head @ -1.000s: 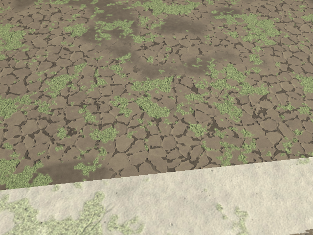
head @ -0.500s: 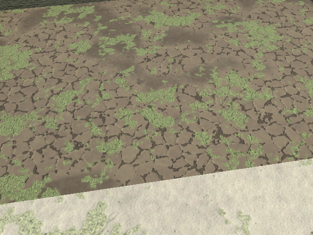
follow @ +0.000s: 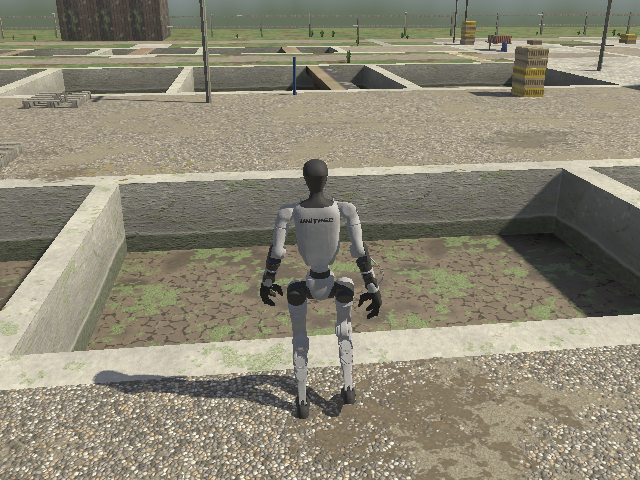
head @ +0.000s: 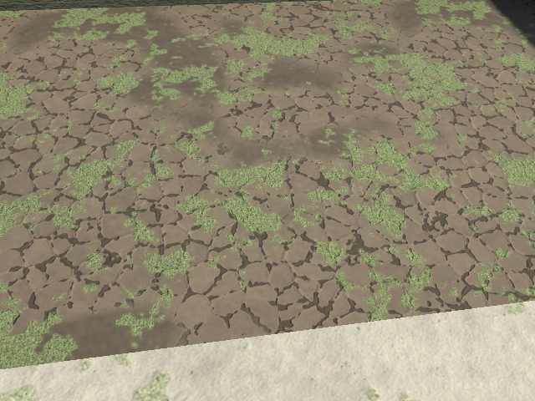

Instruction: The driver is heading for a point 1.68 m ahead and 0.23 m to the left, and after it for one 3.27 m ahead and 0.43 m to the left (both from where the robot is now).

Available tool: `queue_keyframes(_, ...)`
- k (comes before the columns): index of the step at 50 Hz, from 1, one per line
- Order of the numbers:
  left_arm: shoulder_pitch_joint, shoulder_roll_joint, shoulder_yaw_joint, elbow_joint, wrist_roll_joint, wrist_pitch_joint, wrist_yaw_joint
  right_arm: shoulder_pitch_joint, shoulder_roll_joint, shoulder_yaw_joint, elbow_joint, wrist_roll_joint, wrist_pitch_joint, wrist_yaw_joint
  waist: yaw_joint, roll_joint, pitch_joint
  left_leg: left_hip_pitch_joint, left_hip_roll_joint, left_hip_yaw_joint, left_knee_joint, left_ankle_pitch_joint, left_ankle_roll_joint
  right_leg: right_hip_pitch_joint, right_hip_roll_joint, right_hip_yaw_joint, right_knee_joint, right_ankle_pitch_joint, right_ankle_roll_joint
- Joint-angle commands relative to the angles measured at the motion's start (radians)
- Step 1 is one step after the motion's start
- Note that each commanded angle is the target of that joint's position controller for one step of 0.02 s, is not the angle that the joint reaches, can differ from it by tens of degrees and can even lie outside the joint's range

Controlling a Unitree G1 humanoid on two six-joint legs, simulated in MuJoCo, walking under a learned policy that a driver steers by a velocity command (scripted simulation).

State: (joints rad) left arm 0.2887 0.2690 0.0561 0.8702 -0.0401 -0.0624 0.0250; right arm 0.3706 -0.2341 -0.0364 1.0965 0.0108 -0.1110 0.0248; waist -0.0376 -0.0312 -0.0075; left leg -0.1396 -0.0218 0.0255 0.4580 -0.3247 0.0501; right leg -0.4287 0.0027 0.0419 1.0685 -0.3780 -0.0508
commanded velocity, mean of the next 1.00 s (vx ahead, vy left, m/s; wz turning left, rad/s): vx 0.47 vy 0.00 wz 0.00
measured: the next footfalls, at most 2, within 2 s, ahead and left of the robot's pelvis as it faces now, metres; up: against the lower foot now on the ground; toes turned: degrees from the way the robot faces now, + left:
right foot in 0.32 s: +0.31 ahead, -0.13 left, +0.00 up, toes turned -2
left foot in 0.84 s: +0.51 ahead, +0.08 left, +0.00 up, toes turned +0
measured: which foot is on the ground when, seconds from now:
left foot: down 0.00-0.32, up 0.34-0.82, down 0.84-1.00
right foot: up 0.00-0.30, down 0.32-0.82, up 0.84-1.00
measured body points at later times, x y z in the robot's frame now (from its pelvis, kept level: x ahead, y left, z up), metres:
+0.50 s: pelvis +0.22 -0.05 -0.01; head +0.23 -0.05 +0.44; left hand +0.27 +0.20 -0.15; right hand +0.26 -0.31 -0.15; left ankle +0.18 +0.10 -0.64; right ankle +0.27 -0.13 -0.74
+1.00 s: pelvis +0.41 +0.01 -0.01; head +0.41 +0.04 +0.44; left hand +0.47 +0.28 -0.15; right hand +0.48 -0.23 -0.13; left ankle +0.47 +0.08 -0.74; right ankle +0.41 -0.14 -0.67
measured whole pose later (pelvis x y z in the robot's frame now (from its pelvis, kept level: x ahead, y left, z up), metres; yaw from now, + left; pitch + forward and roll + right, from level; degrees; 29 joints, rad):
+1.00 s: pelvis +0.41 +0.01 -0.01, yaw +0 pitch -2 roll -1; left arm 0.29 0.26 0.06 0.84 0.00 0.03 0.05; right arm 0.29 -0.17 -0.01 0.81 -0.01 0.00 0.01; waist 0.00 -0.04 0.03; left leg -0.32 -0.03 0.06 0.52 -0.18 0.08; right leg -0.50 0.06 0.11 1.11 -0.35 0.00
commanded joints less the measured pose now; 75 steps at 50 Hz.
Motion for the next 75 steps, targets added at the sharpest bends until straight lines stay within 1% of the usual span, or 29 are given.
queue_keyframes(1,-0.089,0.075,0.024,-0.072,0.017,-0.026,-0.012,0.060,-0.090,-0.004,-0.034,-0.010,0.000,-0.005,-0.013,0.143,0.108,0.194,0.247,-0.302,-0.271,0.217,0.124,-0.362,-0.094,0.007,-0.016,0.159,0.006)
queue_keyframes(6,-0.256,-0.018,-0.008,-0.118,0.026,-0.007,-0.020,0.116,-0.120,-0.003,-0.045,-0.025,0.028,-0.047,-0.039,0.129,0.118,0.120,0.203,-0.137,-0.263,0.564,0.120,-0.258,-0.059,-0.075,-0.319,0.323,0.051)
queue_keyframes(11,-0.327,0.000,-0.008,-0.132,0.015,-0.018,-0.036,0.150,-0.135,-0.011,-0.042,0.003,0.045,-0.058,-0.027,0.147,0.146,0.105,0.247,-0.101,-0.238,0.645,0.134,-0.124,-0.027,-0.088,-0.450,0.379,0.013)
queue_keyframes(13,-0.276,0.032,0.004,-0.117,0.019,-0.017,-0.042,0.124,-0.151,-0.020,-0.053,0.009,0.063,-0.063,0.023,0.125,0.114,0.157,0.271,-0.099,-0.150,0.806,0.119,-0.048,-0.006,-0.086,-0.491,0.327,-0.029)
queue_keyframes(15,-0.046,0.088,0.038,-0.039,0.022,-0.016,-0.043,0.090,-0.158,-0.023,-0.065,0.018,0.081,-0.065,0.141,0.133,-0.016,0.135,0.227,-0.062,0.098,0.970,0.092,0.233,0.046,-0.126,-0.512,0.349,-0.077)
queue_keyframes(16,0.119,0.134,0.056,0.010,0.025,-0.013,-0.039,0.084,-0.144,-0.016,-0.072,0.019,0.087,-0.060,0.208,0.101,-0.111,-0.011,0.167,-0.038,0.358,0.789,0.059,0.471,-0.044,-0.025,-0.527,0.401,-0.122)
queue_keyframes(17,0.207,0.193,0.057,0.022,0.031,-0.001,-0.035,0.163,-0.042,0.007,-0.077,-0.020,0.073,-0.052,0.160,-0.141,-0.244,-0.242,0.004,-0.018,0.779,-0.009,0.009,0.696,-0.278,0.311,-0.535,0.427,-0.221)
queue_keyframes(18,0.219,0.136,0.036,0.038,0.028,0.008,-0.055,0.240,0.000,0.008,-0.079,0.023,0.048,-0.041,0.145,-0.224,-0.342,-0.430,-0.089,-0.199,0.993,-0.306,0.012,0.740,-0.414,0.688,-0.744,0.129,-0.334)
queue_keyframes(19,0.106,0.076,0.025,0.018,0.009,0.008,-0.061,0.139,-0.074,-0.014,-0.118,0.047,0.034,-0.043,0.127,-0.128,-0.123,-0.532,-0.019,-0.203,0.992,-0.251,0.026,0.568,-0.376,0.614,-0.825,-0.085,-0.278)
queue_keyframes(21,-0.040,0.026,0.005,0.000,0.030,-0.004,-0.061,0.010,-0.098,-0.030,-0.165,0.053,0.039,-0.065,0.071,-0.008,0.070,-0.532,0.071,-0.135,0.901,-0.089,0.030,0.309,-0.282,0.391,-0.879,-0.117,-0.209)
queue_keyframes(23,-0.084,-0.003,-0.010,0.007,0.056,-0.017,-0.057,0.071,-0.073,-0.040,-0.162,0.029,0.061,-0.069,0.007,-0.052,0.045,-0.411,0.129,-0.136,0.810,0.017,0.016,0.194,-0.209,0.266,-0.880,0.006,-0.175)
queue_keyframes(26,0.014,0.031,-0.001,0.063,0.050,-0.019,-0.040,0.046,-0.066,-0.053,-0.189,0.020,0.087,-0.074,0.007,-0.030,0.084,-0.458,0.152,-0.117,0.713,0.054,-0.015,0.128,-0.206,0.246,-0.910,-0.018,-0.200)
queue_keyframes(27,0.094,0.087,0.013,0.081,0.066,-0.016,-0.017,-0.054,-0.054,-0.039,-0.249,-0.083,0.113,-0.044,0.007,0.005,0.102,-0.469,0.138,-0.064,0.629,0.106,-0.029,0.089,-0.202,0.182,-0.906,0.055,-0.195)
queue_keyframes(35,0.190,0.039,-0.003,0.041,0.056,0.019,-0.001,-0.303,-0.036,-0.017,-0.354,-0.039,0.125,-0.013,0.086,-0.040,0.086,-0.443,0.088,0.014,0.327,0.258,-0.030,0.159,-0.178,0.102,-0.826,0.248,-0.161)
queue_keyframes(38,0.220,0.069,0.005,0.038,0.066,0.050,0.017,-0.285,-0.018,-0.007,-0.382,-0.039,0.102,-0.010,0.079,-0.069,0.093,-0.414,0.068,0.021,0.243,0.133,0.004,0.250,-0.207,0.085,-0.705,0.495,-0.151)
queue_keyframes(40,0.184,0.090,0.010,0.023,0.051,0.053,0.029,-0.109,-0.047,-0.016,-0.343,-0.037,0.091,-0.023,0.017,-0.070,0.027,-0.222,0.032,0.005,0.144,0.070,0.029,0.263,-0.202,0.087,-0.576,0.626,-0.119)
queue_keyframes(41,0.147,0.096,0.009,0.009,0.037,0.059,0.028,0.049,-0.063,-0.028,-0.292,-0.041,0.083,-0.028,-0.056,-0.004,-0.036,-0.039,0.017,-0.003,0.037,0.154,0.045,0.226,-0.138,0.031,-0.383,0.640,-0.088)
queue_keyframes(42,0.157,0.046,-0.005,-0.020,0.017,0.058,0.025,0.193,-0.152,-0.047,-0.279,-0.050,0.075,-0.033,-0.103,0.178,-0.160,0.186,0.234,-0.269,-0.014,0.215,0.099,0.069,-0.033,-0.064,-0.013,0.335,-0.034)
queue_keyframes(43,0.214,0.007,-0.006,-0.054,0.015,0.060,0.014,0.187,-0.219,-0.052,-0.283,-0.016,0.089,-0.027,-0.047,0.337,-0.201,0.294,0.404,-0.613,-0.169,0.028,0.153,-0.212,0.119,-0.018,0.157,-0.214,-0.024)
queue_keyframes(44,0.139,0.097,0.022,-0.053,0.029,0.061,0.017,0.114,-0.202,-0.058,-0.289,0.009,0.114,-0.025,-0.058,0.265,-0.082,0.176,0.383,-0.627,-0.179,-0.083,0.162,-0.309,0.096,0.105,0.217,-0.129,-0.018)
queue_keyframes(46,0.086,0.058,0.016,-0.059,0.027,0.067,0.013,-0.075,-0.058,-0.013,-0.350,-0.023,0.117,-0.017,0.020,0.136,0.009,-0.031,0.315,-0.408,-0.176,0.009,0.123,-0.251,0.048,0.109,0.196,-0.012,0.018)
queue_keyframes(47,0.089,0.036,0.010,-0.058,0.031,0.081,0.014,-0.122,-0.039,-0.002,-0.366,-0.027,0.106,-0.018,0.052,0.155,0.011,-0.097,0.271,-0.333,-0.196,0.077,0.099,-0.189,0.023,0.094,0.131,0.018,0.044)
queue_keyframes(52,0.021,0.022,0.006,-0.107,0.041,0.119,0.041,-0.100,-0.059,0.011,-0.377,-0.002,0.070,-0.019,0.067,0.102,-0.027,-0.106,0.230,-0.179,-0.192,0.588,0.098,-0.047,0.030,0.135,-0.112,0.130,0.093)
queue_keyframes(54,-0.038,-0.006,-0.010,-0.132,0.066,0.124,0.030,-0.137,-0.058,0.026,-0.395,-0.006,0.071,-0.021,0.076,0.097,-0.042,-0.136,0.194,-0.101,-0.171,0.744,0.066,0.029,0.034,0.078,-0.215,0.202,0.093)
queue_keyframes(61,-0.188,-0.017,-0.063,-0.238,0.070,0.124,0.003,-0.197,-0.057,0.039,-0.465,-0.029,0.139,-0.024,0.043,0.114,-0.050,-0.076,0.200,-0.150,-0.159,0.256,0.104,0.092,-0.012,0.017,-0.490,0.103,0.075)
queue_keyframes(64,-0.102,-0.029,-0.085,-0.220,0.105,0.109,0.001,-0.205,-0.043,0.047,-0.492,-0.026,0.164,-0.032,0.049,0.047,-0.090,-0.165,0.152,-0.167,-0.048,0.098,0.078,0.313,-0.029,0.010,-0.552,0.181,0.014)
queue_keyframes(65,-0.168,0.025,-0.069,-0.225,0.060,0.103,-0.003,-0.188,0.008,0.063,-0.521,-0.033,0.169,-0.022,-0.003,-0.078,-0.077,-0.197,0.057,-0.064,-0.046,-0.043,0.028,0.267,-0.041,0.087,-0.577,0.126,-0.013)
queue_keyframes(66,-0.215,0.034,-0.068,-0.246,0.039,0.099,-0.008,-0.232,0.005,0.068,-0.530,-0.037,0.171,-0.017,0.031,-0.145,-0.028,-0.201,0.027,-0.009,0.016,-0.054,-0.006,0.207,-0.067,0.157,-0.663,0.045,-0.033)
queue_keyframes(75,-0.283,-0.014,-0.094,-0.320,0.058,0.110,-0.026,-0.270,0.009,0.076,-0.571,-0.048,0.143,-0.005,0.024,0.020,-0.045,-0.047,0.040,-0.025,0.056,0.020,-0.020,0.129,-0.043,0.142,-0.638,0.136,-0.014)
